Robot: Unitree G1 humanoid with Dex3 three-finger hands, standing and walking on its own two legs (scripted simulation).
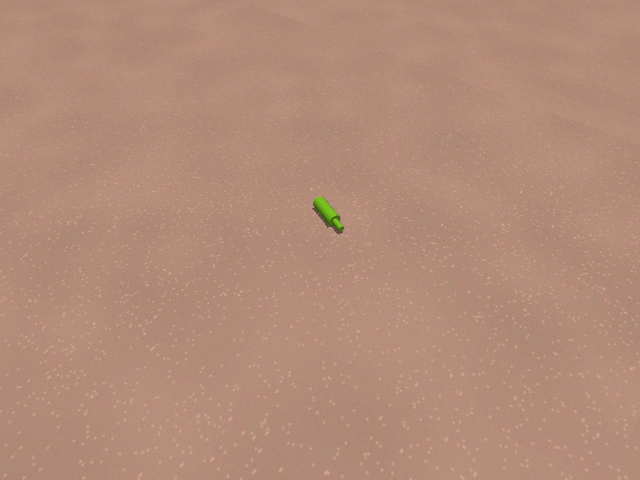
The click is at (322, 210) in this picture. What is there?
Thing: lying bottle
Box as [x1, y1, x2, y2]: [313, 196, 343, 230]
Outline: 317,197 313,202 314,206 330,225 334,225 339,230 341,230 343,226 339,222 340,217 323,197
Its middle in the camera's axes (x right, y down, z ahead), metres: +0.04 -0.13 +1.70
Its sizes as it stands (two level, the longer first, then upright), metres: 0.192 0.058 0.058
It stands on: the floor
